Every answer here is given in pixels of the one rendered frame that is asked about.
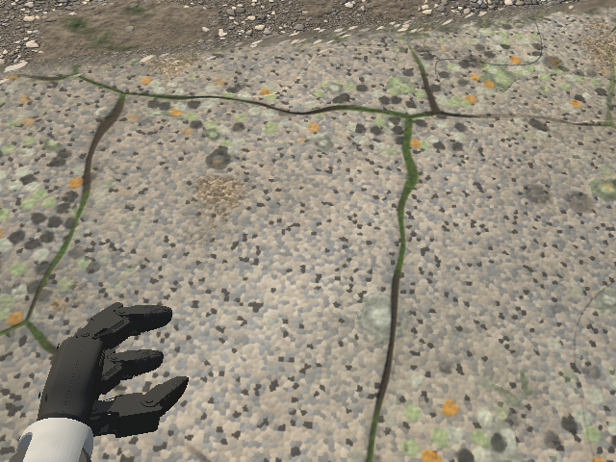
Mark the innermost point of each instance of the robot left forearm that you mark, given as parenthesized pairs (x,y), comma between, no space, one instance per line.
(55,440)

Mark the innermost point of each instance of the left robot hand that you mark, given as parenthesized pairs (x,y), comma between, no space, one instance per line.
(87,365)

